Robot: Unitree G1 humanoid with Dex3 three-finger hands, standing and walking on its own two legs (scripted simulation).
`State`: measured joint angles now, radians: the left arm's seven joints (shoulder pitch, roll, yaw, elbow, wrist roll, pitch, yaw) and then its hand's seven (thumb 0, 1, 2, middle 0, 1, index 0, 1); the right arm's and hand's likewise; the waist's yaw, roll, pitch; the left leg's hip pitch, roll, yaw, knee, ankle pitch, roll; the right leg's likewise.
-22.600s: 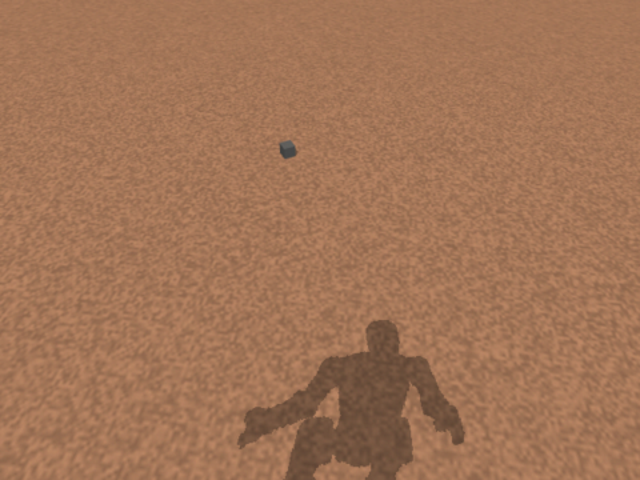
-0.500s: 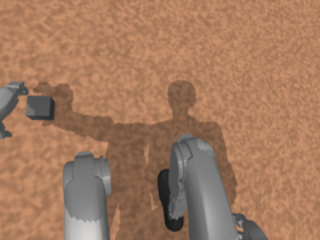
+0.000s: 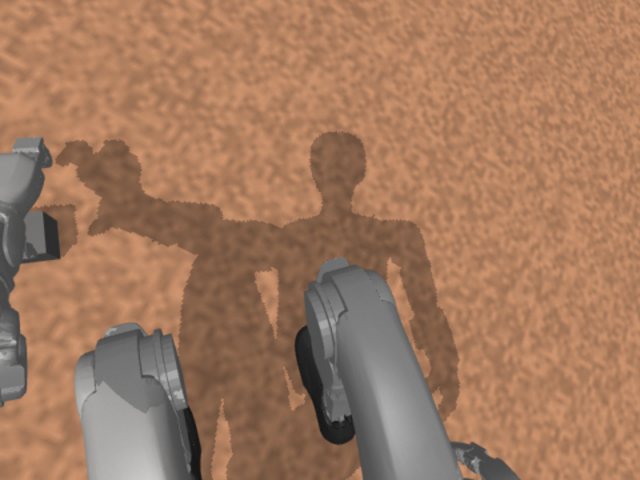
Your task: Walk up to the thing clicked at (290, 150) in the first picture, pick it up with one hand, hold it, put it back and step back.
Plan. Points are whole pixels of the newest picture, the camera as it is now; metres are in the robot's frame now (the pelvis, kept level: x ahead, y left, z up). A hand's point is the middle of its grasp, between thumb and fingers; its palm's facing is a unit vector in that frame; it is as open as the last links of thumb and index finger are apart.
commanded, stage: approach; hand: left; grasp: from above
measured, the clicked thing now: (27, 238) +0.48 +0.27 -0.31
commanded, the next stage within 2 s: close in in 0.20 s
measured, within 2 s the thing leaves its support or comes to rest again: neither
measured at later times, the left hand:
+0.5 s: hand out of the picture +0.44 +0.28 -0.20, palm faces -0.47 -0.03 -0.88, open 13.3 cm
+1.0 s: hand out of the picture +0.45 +0.29 -0.24, palm faces -0.55 -0.03 -0.83, open 13.8 cm
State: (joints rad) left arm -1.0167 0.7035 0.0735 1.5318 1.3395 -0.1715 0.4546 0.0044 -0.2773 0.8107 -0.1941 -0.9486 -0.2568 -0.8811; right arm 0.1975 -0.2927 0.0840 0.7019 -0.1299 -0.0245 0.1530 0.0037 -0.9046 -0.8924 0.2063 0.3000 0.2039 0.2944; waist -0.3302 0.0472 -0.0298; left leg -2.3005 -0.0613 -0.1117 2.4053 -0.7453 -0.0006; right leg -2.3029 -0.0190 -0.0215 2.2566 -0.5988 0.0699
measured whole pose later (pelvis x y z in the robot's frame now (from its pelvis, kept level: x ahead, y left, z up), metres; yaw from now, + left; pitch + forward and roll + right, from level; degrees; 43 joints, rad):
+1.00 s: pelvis +0.00 +0.00 -0.02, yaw -2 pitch +34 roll -11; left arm -0.98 0.87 0.17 1.56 1.38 -0.31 0.41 0.00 -0.42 0.91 -0.07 -1.00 -0.13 -0.94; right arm 0.21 -0.31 0.11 0.69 -0.19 -0.08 0.21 0.00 -0.90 -0.89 0.21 0.30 0.21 0.29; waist -0.33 0.00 0.06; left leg -2.35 -0.08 -0.14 2.49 -0.74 0.00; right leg -2.32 -0.02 -0.05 2.31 -0.59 0.08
